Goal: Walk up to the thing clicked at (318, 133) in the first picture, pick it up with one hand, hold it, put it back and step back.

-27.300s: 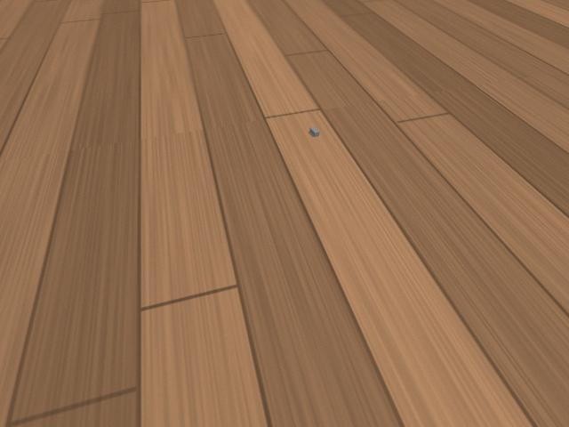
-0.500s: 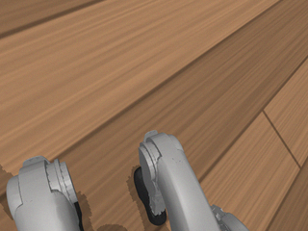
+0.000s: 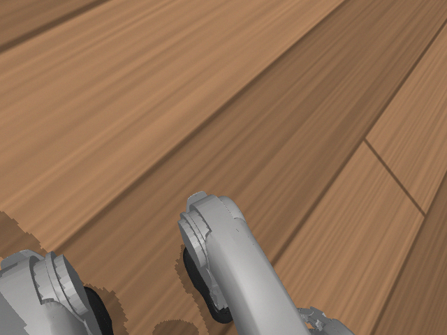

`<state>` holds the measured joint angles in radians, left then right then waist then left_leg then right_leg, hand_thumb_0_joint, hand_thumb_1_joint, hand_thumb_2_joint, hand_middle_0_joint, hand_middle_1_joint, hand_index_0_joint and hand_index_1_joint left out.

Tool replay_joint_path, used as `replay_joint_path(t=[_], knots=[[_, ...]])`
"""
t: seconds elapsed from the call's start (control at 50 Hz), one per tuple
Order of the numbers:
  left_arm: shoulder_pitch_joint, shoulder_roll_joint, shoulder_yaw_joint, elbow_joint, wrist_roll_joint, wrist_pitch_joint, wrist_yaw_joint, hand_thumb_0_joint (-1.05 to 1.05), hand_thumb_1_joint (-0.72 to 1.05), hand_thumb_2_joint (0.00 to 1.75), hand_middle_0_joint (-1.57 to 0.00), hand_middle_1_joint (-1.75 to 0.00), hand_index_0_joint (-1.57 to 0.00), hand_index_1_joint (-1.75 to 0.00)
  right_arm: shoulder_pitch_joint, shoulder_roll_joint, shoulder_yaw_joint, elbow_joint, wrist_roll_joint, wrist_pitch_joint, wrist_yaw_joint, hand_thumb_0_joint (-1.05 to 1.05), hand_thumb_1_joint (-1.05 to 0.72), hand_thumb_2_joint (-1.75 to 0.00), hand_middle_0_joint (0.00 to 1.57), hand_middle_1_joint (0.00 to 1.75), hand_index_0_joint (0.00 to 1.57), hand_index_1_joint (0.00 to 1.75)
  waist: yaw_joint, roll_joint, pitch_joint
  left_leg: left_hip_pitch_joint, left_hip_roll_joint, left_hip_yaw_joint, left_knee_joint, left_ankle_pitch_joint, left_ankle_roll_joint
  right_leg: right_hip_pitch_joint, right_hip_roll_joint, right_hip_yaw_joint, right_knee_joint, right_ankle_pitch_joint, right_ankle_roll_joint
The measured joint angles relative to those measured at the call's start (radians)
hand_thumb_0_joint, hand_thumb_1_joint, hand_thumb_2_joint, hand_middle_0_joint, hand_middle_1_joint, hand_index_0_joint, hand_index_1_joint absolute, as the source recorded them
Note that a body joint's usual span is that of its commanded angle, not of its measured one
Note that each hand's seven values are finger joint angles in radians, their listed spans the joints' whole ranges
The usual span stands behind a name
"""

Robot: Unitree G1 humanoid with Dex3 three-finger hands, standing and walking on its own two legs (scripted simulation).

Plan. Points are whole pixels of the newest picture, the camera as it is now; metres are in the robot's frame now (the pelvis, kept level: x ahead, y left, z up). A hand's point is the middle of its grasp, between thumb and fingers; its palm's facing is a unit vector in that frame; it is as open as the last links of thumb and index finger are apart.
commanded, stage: approach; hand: left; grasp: from above
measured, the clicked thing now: out of the picture +0.47 +0.39 -0.31
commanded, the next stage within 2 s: close in in 0.08 s
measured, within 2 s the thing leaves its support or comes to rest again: neither
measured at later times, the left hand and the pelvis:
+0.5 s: hand out of the picture +0.45 +0.40 -0.22, palm faces -0.27 -0.29 -0.92, open 13.3 cm; pelvis +0.00 +0.01 -0.01, yaw +0 degrees
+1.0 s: hand out of the picture +0.46 +0.38 -0.24, palm faces -0.31 -0.30 -0.90, open 13.1 cm; pelvis +0.00 +0.00 -0.01, yaw -2 degrees
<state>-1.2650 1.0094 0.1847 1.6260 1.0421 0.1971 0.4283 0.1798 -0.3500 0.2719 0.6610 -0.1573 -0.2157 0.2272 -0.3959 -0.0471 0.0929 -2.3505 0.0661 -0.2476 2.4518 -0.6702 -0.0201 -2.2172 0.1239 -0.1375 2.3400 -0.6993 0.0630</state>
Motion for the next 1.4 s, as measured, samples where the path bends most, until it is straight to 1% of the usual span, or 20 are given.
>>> replay_joint_path(t=[0.04, 0.08, 0.16, 0.18, 0.2, 0.24, 0.28, 0.32, 0.4, 0.44, 0.52, 0.56, 0.62, 0.68, 0.74, 0.8, 0.92, 1.1, 1.2, 1.4], knots=[[0.023, 0.008, 0.000, 0.000, -0.011, 0.005, -0.022, 0.00, -0.36, 0.80, -0.29, -0.82, -0.28, -0.83, 0.005, -0.001, 0.006, -0.003, 0.005, 0.008, -0.003, 0.00, -0.90, -0.89, 0.20, 0.30, 0.20, 0.30, 0.001, 0.005, 0.006, 0.006, 0.004, 0.003, -0.003, 0.000, 0.002, 0.002, 0.002, 0.003, -0.001, 0.003, 0.001], [0.055, 0.019, 0.012, 0.002, -0.024, 0.001, -0.052, 0.00, -0.35, 0.79, -0.30, -0.81, -0.28, -0.82, 0.007, 0.000, 0.011, -0.007, 0.010, 0.019, -0.007, 0.00, -0.90, -0.89, 0.20, 0.30, 0.20, 0.30, 0.004, 0.007, 0.013, 0.009, 0.006, 0.005, -0.005, 0.001, 0.004, 0.003, 0.004, 0.004, -0.003, 0.006, 0.002], [0.115, 0.038, 0.024, -0.005, -0.048, -0.031, -0.098, 0.00, -0.33, 0.77, -0.31, -0.80, -0.30, -0.81, 0.011, 0.003, 0.019, -0.021, 0.010, 0.036, -0.015, 0.00, -0.90, -0.89, 0.20, 0.30, 0.20, 0.30, 0.025, -0.008, 0.039, 0.020, 0.006, 0.007, -0.005, 0.009, 0.004, 0.011, 0.004, 0.006, 0.000, 0.013, 0.001], [0.124, 0.040, 0.016, -0.008, -0.054, -0.043, -0.107, 0.00, -0.33, 0.77, -0.31, -0.80, -0.30, -0.80, 0.011, 0.004, 0.021, -0.024, 0.009, 0.037, -0.017, 0.01, -0.90, -0.89, 0.20, 0.30, 0.20, 0.30, 0.033, -0.016, 0.046, 0.021, 0.004, 0.007, -0.004, 0.012, 0.003, 0.013, 0.003, 0.006, 0.001, 0.015, 0.000], [0.130, 0.044, 0.015, -0.006, -0.056, -0.060, -0.108, 0.00, -0.32, 0.76, -0.31, -0.80, -0.31, -0.80, 0.008, 0.005, 0.023, -0.024, 0.006, 0.037, -0.020, 0.01, -0.90, -0.89, 0.20, 0.30, 0.20, 0.30, 0.040, -0.025, 0.052, 0.022, 0.002, 0.006, -0.002, 0.015, 0.002, 0.015, 0.002, 0.005, 0.003, 0.016, 0.000], [0.139, 0.048, -0.003, -0.009, -0.060, -0.093, -0.111, 0.00, -0.31, 0.75, -0.31, -0.80, -0.31, -0.80, 0.003, 0.008, 0.024, -0.023, 0.000, 0.035, -0.026, 0.01, -0.89, -0.88, 0.20, 0.30, 0.20, 0.30, 0.054, -0.042, 0.063, 0.021, -0.003, 0.003, 0.002, 0.020, 0.000, 0.018, -0.002, 0.003, 0.008, 0.017, -0.002], [0.147, 0.048, -0.011, -0.019, -0.050, -0.129, -0.100, 0.00, -0.30, 0.75, -0.31, -0.81, -0.31, -0.80, -0.007, 0.010, 0.025, -0.015, -0.006, 0.029, -0.034, 0.01, -0.89, -0.88, 0.20, 0.30, 0.21, 0.30, 0.067, -0.058, 0.071, 0.018, -0.009, -0.002, 0.008, 0.024, -0.003, 0.020, -0.005, -0.002, 0.013, 0.016, -0.004], [0.154, 0.046, -0.013, -0.029, -0.033, -0.161, -0.077, 0.00, -0.30, 0.75, -0.31, -0.81, -0.31, -0.80, -0.020, 0.011, 0.025, -0.007, -0.012, 0.025, -0.040, 0.00, -0.89, -0.88, 0.20, 0.30, 0.21, 0.30, 0.078, -0.072, 0.074, 0.013, -0.015, -0.009, 0.016, 0.023, -0.004, 0.022, -0.008, -0.008, 0.017, 0.013, -0.005], [0.147, 0.028, -0.015, -0.037, -0.004, -0.192, -0.007, 0.00, -0.31, 0.76, -0.30, -0.80, -0.30, -0.80, -0.044, 0.014, 0.016, 0.010, -0.022, 0.012, -0.041, 0.00, -0.89, -0.89, 0.20, 0.30, 0.21, 0.30, 0.090, -0.090, 0.065, 0.005, -0.022, -0.018, 0.031, 0.015, -0.004, 0.024, -0.011, -0.016, 0.024, 0.000, -0.008], [0.134, 0.023, -0.015, -0.018, 0.006, -0.193, 0.031, 0.00, -0.33, 0.78, -0.30, -0.79, -0.29, -0.79, -0.060, 0.014, 0.014, 0.014, -0.028, 0.004, -0.037, 0.00, -0.89, -0.89, 0.20, 0.30, 0.20, 0.30, 0.087, -0.095, 0.059, 0.002, -0.024, -0.021, 0.036, 0.010, -0.002, 0.026, -0.011, -0.018, 0.025, -0.006, -0.007], [0.096, 0.030, -0.007, 0.041, 0.011, -0.174, 0.090, 0.00, -0.36, 0.82, -0.29, -0.76, -0.27, -0.78, -0.088, 0.015, 0.012, 0.008, -0.040, -0.012, -0.029, 0.00, -0.90, -0.89, 0.20, 0.30, 0.20, 0.30, 0.066, -0.100, 0.057, -0.002, -0.022, -0.026, 0.040, 0.001, 0.005, 0.029, -0.008, -0.023, 0.019, -0.011, -0.004], [0.080, 0.035, -0.003, 0.068, 0.011, -0.161, 0.109, 0.00, -0.37, 0.82, -0.30, -0.76, -0.27, -0.78, -0.095, 0.015, 0.016, 0.000, -0.044, -0.019, -0.024, 0.00, -0.90, -0.89, 0.20, 0.30, 0.20, 0.30, 0.054, -0.099, 0.060, -0.003, -0.020, -0.028, 0.039, -0.002, 0.008, 0.031, -0.008, -0.025, 0.014, -0.012, -0.005], [0.065, 0.043, 0.000, 0.092, 0.010, -0.145, 0.123, 0.00, -0.36, 0.81, -0.30, -0.75, -0.27, -0.78, -0.097, 0.012, 0.027, -0.011, -0.048, -0.027, -0.014, 0.00, -0.90, -0.89, 0.20, 0.30, 0.20, 0.30, 0.037, -0.098, 0.070, -0.001, -0.018, -0.027, 0.036, -0.006, 0.011, 0.034, -0.007, -0.025, 0.008, -0.014, -0.007], [0.059, 0.056, 0.005, 0.100, 0.006, -0.137, 0.130, 0.00, -0.34, 0.80, -0.31, -0.76, -0.28, -0.77, -0.092, 0.009, 0.044, -0.023, -0.049, -0.031, -0.005, 0.00, -0.90, -0.89, 0.20, 0.30, 0.20, 0.30, 0.023, -0.100, 0.082, 0.004, -0.015, -0.028, 0.035, -0.010, 0.012, 0.038, -0.006, -0.026, 0.004, -0.014, -0.003], [0.056, 0.077, 0.023, 0.112, 0.000, -0.137, 0.137, 0.00, -0.33, 0.78, -0.31, -0.76, -0.29, -0.77, -0.083, 0.007, 0.058, -0.027, -0.051, -0.038, 0.002, 0.00, -0.90, -0.89, 0.20, 0.30, 0.20, 0.30, 0.008, -0.103, 0.092, 0.008, -0.011, -0.032, 0.036, -0.014, 0.010, 0.039, -0.003, -0.028, 0.004, -0.013, 0.003], [0.059, 0.099, 0.039, 0.122, -0.010, -0.136, 0.131, 0.00, -0.32, 0.77, -0.31, -0.76, -0.30, -0.77, -0.067, 0.005, 0.068, -0.031, -0.053, -0.040, 0.005, 0.00, -0.90, -0.89, 0.20, 0.30, 0.20, 0.30, -0.003, -0.106, 0.105, 0.012, -0.009, -0.037, 0.039, -0.015, 0.007, 0.040, -0.001, -0.031, 0.005, -0.011, 0.005], [0.067, 0.135, 0.045, 0.136, -0.023, -0.148, 0.122, 0.00, -0.32, 0.77, -0.31, -0.76, -0.29, -0.77, -0.043, -0.008, 0.092, -0.031, -0.060, -0.043, 0.003, 0.00, -0.90, -0.89, 0.20, 0.30, 0.20, 0.30, -0.012, -0.111, 0.135, 0.018, -0.005, -0.046, 0.041, -0.010, 0.003, 0.041, 0.005, -0.038, 0.004, 0.001, 0.006], [0.071, 0.165, 0.025, 0.148, -0.031, -0.184, 0.122, 0.00, -0.32, 0.78, -0.31, -0.76, -0.29, -0.77, -0.041, -0.021, 0.114, -0.029, -0.072, -0.048, -0.010, 0.00, -0.90, -0.89, 0.20, 0.30, 0.20, 0.30, -0.014, -0.126, 0.161, 0.029, -0.001, -0.061, 0.044, -0.006, 0.002, 0.051, 0.013, -0.048, -0.003, 0.016, 0.010], [0.061, 0.167, 0.011, 0.151, -0.024, -0.194, 0.131, 0.00, -0.32, 0.78, -0.31, -0.76, -0.29, -0.78, -0.050, -0.024, 0.118, -0.030, -0.074, -0.056, -0.012, 0.00, -0.90, -0.89, 0.20, 0.30, 0.20, 0.30, -0.014, -0.132, 0.162, 0.031, 0.000, -0.065, 0.045, -0.007, 0.005, 0.058, 0.014, -0.052, -0.009, 0.016, 0.009], [0.046, 0.170, 0.003, 0.168, -0.011, -0.179, 0.166, 0.00, -0.32, 0.78, -0.31, -0.77, -0.29, -0.78, -0.075, -0.021, 0.127, -0.043, -0.078, -0.068, -0.002, 0.00, -0.91, -0.90, 0.20, 0.30, 0.20, 0.30, -0.019, -0.147, 0.151, 0.032, -0.003, -0.071, 0.043, -0.008, 0.011, 0.069, 0.013, -0.058, -0.021, 0.014, 0.011]])
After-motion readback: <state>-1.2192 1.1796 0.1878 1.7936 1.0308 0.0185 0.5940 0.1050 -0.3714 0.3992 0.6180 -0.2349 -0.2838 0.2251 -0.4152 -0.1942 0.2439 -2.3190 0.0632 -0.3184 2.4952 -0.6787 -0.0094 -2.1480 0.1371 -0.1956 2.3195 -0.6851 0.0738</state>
